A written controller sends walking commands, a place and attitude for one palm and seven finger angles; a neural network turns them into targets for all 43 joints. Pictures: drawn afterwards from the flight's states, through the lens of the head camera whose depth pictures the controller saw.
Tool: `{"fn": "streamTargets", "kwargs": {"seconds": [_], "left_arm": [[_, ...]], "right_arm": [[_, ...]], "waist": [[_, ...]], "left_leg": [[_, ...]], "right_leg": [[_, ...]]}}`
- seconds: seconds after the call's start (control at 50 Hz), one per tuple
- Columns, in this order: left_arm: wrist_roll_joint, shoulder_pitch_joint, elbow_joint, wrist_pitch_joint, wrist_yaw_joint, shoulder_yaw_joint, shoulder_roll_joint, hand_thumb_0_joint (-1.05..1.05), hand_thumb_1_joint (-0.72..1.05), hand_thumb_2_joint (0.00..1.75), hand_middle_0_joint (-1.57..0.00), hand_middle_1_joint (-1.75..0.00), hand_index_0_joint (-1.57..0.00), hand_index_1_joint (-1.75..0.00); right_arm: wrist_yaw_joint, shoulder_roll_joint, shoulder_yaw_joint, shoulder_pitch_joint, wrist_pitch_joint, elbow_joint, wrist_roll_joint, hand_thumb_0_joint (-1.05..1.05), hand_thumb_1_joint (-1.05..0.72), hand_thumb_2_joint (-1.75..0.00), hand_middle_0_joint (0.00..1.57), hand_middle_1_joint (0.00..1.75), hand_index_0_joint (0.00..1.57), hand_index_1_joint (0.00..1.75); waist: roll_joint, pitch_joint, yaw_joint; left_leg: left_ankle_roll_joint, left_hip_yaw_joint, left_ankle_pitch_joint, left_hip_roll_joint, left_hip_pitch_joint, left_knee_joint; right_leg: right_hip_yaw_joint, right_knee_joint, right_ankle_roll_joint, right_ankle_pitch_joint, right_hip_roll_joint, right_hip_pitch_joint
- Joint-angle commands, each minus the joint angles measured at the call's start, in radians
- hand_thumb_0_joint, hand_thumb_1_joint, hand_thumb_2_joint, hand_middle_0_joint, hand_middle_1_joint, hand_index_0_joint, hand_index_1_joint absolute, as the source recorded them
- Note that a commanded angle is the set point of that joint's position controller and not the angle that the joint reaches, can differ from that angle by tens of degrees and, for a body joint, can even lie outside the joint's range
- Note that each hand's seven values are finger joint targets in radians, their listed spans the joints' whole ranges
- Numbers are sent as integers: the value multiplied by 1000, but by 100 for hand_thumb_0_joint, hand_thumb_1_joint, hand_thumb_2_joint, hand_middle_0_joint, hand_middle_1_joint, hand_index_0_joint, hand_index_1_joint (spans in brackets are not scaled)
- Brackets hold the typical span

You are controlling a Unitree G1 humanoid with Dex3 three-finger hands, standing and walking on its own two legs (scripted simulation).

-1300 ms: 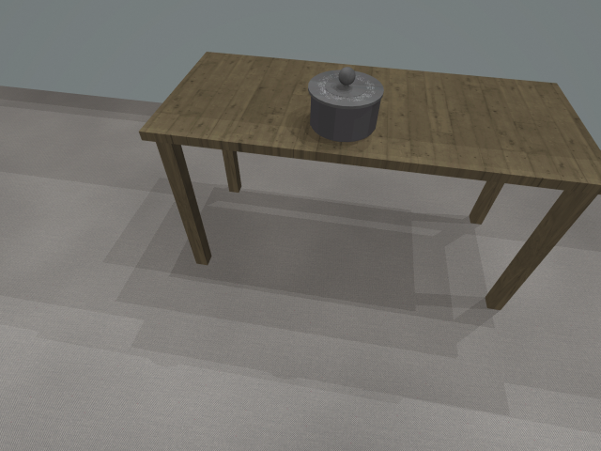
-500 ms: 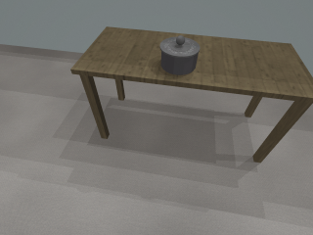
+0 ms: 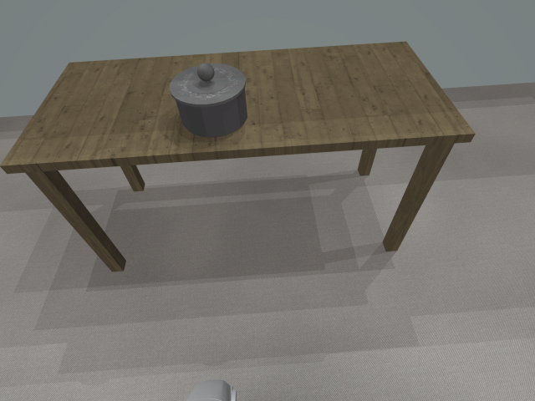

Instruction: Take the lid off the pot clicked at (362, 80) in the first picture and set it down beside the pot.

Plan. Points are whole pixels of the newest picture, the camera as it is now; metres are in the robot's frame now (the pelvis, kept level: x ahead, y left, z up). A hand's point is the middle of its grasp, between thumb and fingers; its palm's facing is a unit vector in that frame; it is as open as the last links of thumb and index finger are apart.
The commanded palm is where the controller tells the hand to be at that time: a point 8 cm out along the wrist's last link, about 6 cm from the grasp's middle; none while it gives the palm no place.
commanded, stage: take the last steps up to it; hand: left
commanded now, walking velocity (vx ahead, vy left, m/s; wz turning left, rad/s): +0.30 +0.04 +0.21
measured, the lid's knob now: (205, 72) +0.86 +0.24 +0.04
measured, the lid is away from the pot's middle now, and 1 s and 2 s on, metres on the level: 0.00 0.00 0.00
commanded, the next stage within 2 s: come to a stop and stand still in 0.82 s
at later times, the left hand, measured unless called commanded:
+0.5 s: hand out of the picture +0.12 +0.22 -0.20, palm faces +0.14 -0.97 -0.18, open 7.4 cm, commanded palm none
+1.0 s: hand (182, 265) +0.40 +0.24 -0.17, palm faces +0.18 -0.97 -0.19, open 7.2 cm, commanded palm none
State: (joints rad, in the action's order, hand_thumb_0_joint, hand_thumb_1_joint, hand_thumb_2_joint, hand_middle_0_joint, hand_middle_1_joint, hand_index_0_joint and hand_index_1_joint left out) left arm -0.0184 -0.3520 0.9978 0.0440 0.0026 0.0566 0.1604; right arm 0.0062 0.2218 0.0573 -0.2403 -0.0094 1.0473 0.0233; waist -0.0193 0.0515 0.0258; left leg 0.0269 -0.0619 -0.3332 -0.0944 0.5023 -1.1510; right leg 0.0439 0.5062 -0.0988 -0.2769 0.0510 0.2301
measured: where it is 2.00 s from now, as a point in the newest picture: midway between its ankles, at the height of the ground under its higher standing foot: (266, 371)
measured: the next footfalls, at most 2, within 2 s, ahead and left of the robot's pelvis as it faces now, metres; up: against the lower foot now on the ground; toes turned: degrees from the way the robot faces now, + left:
left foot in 0.44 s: +0.31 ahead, +0.14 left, +0.00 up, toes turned +6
right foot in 0.88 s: +0.41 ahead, -0.06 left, +0.00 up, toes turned +2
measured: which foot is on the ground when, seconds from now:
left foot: up 0.00-0.42, down 0.44-0.88, up 0.90-1.00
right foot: down 0.00-0.42, up 0.44-0.86, down 0.88-1.00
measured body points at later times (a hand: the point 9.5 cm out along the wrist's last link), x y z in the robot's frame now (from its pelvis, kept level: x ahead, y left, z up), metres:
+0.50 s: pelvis +0.19 +0.06 -0.02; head +0.21 +0.07 +0.43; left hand +0.11 +0.28 -0.18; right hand +0.29 -0.16 -0.16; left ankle +0.27 +0.14 -0.74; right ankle +0.05 -0.05 -0.66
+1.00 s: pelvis +0.36 +0.06 +0.00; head +0.38 +0.06 +0.45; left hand +0.39 +0.29 -0.15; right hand +0.37 -0.17 -0.16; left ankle +0.31 +0.14 -0.69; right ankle +0.37 -0.07 -0.74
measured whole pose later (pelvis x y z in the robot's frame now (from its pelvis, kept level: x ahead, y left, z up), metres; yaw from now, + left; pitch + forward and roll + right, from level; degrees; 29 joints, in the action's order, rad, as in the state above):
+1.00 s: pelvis +0.36 +0.06 +0.00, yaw +7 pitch +1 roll -1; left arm -0.03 -0.24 0.98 0.07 0.03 0.06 0.14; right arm 0.03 0.14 0.03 -0.32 -0.03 1.08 0.01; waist -0.02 0.03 -0.01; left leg -0.02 -0.04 -0.51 0.01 0.39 -0.96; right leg 0.09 0.51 -0.01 -0.27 -0.03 0.25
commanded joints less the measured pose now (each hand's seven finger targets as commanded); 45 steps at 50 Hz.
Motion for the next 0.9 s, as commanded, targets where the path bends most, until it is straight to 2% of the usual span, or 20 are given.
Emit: {"fn": "streamTargets", "kwargs": {"seconds": [0.0, 0.14, 0.26, 0.32, 0.36, 0.38, 0.4, 0.42, 0.44, 0.46, 0.5, 0.54, 0.6, 0.74, 0.76, 0.8, 0.82, 0.84, 0.86, 0.88], "left_arm": [[3, -124, -10, 33, 19, 20, 136, 0, 90, 90, -20, -30, -20, -30], [-1, -198, 39, 49, 32, 6, 106, 0, 90, 90, -20, -30, -20, -30], [-8, -210, 63, 49, 43, 5, 112, 0, 90, 90, -20, -30, -20, -30], [-8, -175, 58, 51, 40, 13, 143, 0, 90, 90, -20, -30, -20, -30], [1, -151, 57, 50, 35, 15, 155, 0, 90, 90, -20, -30, -20, -30], [5, -156, 46, 47, 27, 16, 135, 0, 90, 90, -20, -30, -20, -30], [23, -192, 19, 45, 15, 5, 75, 0, 90, 90, -20, -30, -20, -30], [16, -134, -8, 46, 18, 3, 82, 0, 90, 90, -20, -30, -20, -30], [9, -71, -37, 39, 19, 6, 80, 0, 90, 90, -20, -30, -20, -30], [-1, -40, -35, 33, 12, 9, 73, 0, 90, 90, -20, -30, -20, -30], [-14, -81, -11, 7, 0, 7, 61, 0, 90, 90, -20, -30, -20, -30], [-17, -109, -3, -13, -3, 5, 32, 0, 90, 90, -20, -30, -20, -30], [-12, -87, -24, -21, -6, 7, 35, 0, 90, 90, -20, -30, -20, -30], [-12, 106, -91, -12, -8, 4, 44, 0, 90, 90, -20, -30, -20, -30], [-13, 117, -93, -8, -8, 3, 41, 0, 90, 90, -20, -30, -20, -30], [-12, 65, -76, 1, -6, 7, 51, 0, 90, 90, -20, -30, -20, -30], [-11, 3, -49, 9, -1, 9, 66, 0, 90, 90, -20, -30, -20, -30], [-13, -77, -18, 19, 7, 19, 113, 0, 90, 90, -20, -30, -20, -30], [-9, -169, 10, 23, 13, 34, 185, 0, 90, 90, -20, -30, -20, -30], [-5, -219, 14, 19, 17, 36, 216, 0, 90, 90, -20, -30, -20, -30]], "right_arm": [[-5, 25, 8, 3, -15, -73, 0, 0, -90, -90, 20, 30, 20, 30], [-22, 13, 5, 144, -21, -114, -6, 0, -90, -90, 20, 30, 20, 30], [-35, -10, -2, 216, -29, -145, -11, 0, -90, -90, 20, 30, 20, 30], [-28, -10, -2, 114, -41, -122, -11, 0, -90, -90, 20, 30, 20, 30], [-12, 26, 7, -120, -53, -51, -2, 0, -90, -90, 20, 30, 20, 30], [-2, 96, 23, -257, -54, -22, 10, 0, -90, -90, 20, 30, 20, 30], [6, 187, 46, -312, -56, -16, 20, 0, -90, -90, 20, 30, 20, 30], [8, 186, 42, -280, -40, -22, -3, 0, -90, -90, 20, 30, 20, 30], [6, 170, 36, -200, -36, -42, -8, 0, -90, -90, 20, 30, 20, 30], [7, 84, 18, -130, -45, -56, -10, 0, -90, -90, 20, 30, 20, 30], [14, 32, -4, -51, -60, -71, -3, 0, -90, -90, 20, 30, 20, 30], [16, 26, -2, -38, -73, -67, -6, 0, -90, -90, 20, 30, 20, 30], [13, 63, 1, -45, -77, -67, -11, 0, -90, -90, 20, 30, 20, 30], [16, 68, 1, -158, -61, -22, -4, 0, -90, -90, 20, 30, 20, 30], [18, 67, 1, -168, -59, -17, -3, 0, -90, -90, 20, 30, 20, 30], [22, 51, -7, -161, -58, -12, -7, 0, -90, -90, 20, 30, 20, 30], [23, 32, -11, -159, -58, -6, -10, 0, -90, -90, 20, 30, 20, 30], [21, 0, -17, -160, -62, -15, -16, 0, -90, -90, 20, 30, 20, 30], [17, -26, -20, -150, -66, -39, -15, 0, -90, -90, 20, 30, 20, 30], [20, 3, -10, -108, -60, -58, -11, 0, -90, -90, 20, 30, 20, 30]], "waist": [[78, -37, -18], [99, 31, 17], [107, 115, 25], [117, 66, -24], [106, -55, -122], [47, -123, -172], [-205, -209, -143], [-144, -185, -120], [-62, -26, -91], [-40, 30, -62], [-33, 54, -4], [-29, 14, 23], [-34, -32, 26], [-36, 21, -57], [-37, 14, -61], [-15, -6, -30], [11, -47, -8], [112, -103, 18], [259, -122, 39], [204, -103, 67]], "left_leg": [[15, 26, 107, -13, 150, 25], [-1, 20, 165, -1, 261, 161], [-41, -20, 149, 33, 194, 336], [-90, -79, 103, 111, -28, 462], [-130, -70, 202, 150, -324, 587], [-189, 102, 239, 31, -526, 597], [-330, 541, 350, -253, -707, 724], [-395, 678, 291, -313, -636, 849], [-402, 641, 64, -304, -455, 904], [-334, 564, -81, -229, -307, 957], [-272, 433, -70, -170, -143, 985], [-248, 296, 70, -111, -104, 976], [-257, 241, 116, -88, -119, 984], [-258, 276, 42, -116, -247, 953], [-251, 270, 76, -112, -271, 924], [-212, 227, 178, -81, -242, 813], [-169, 178, 216, -33, -222, 706], [-124, 105, 143, 41, -89, 541], [-74, -5, -91, 131, 91, 362], [-65, 5, -302, 122, 155, 160]], "right_leg": [[-260, -246, -92, 434, -259, -135], [-209, -266, -79, 515, -284, -265], [-139, -271, -64, 642, -302, -286], [-68, -138, -47, 906, -291, -270], [-4, 159, -5, 923, -242, -198], [32, 393, 23, 635, -187, -17], [59, 750, 61, -105, -30, 257], [-36, 908, 49, -279, -42, 343], [-50, 929, 46, -245, -92, 398], [-64, 886, 52, -139, -126, 396], [-79, 807, 69, -73, -167, 322], [-57, 688, 88, -29, -177, 258], [-34, 529, 105, 4, -175, 225], [8, 207, 110, 11, -136, 223], [17, 155, 110, 11, -121, 198], [33, 13, 106, 71, -90, 48], [5, -54, 89, 105, -97, -71], [-160, -80, 41, 176, -215, -251], [-402, -147, -60, 293, -404, -383], [-484, -209, -158, 349, -509, -366]]}}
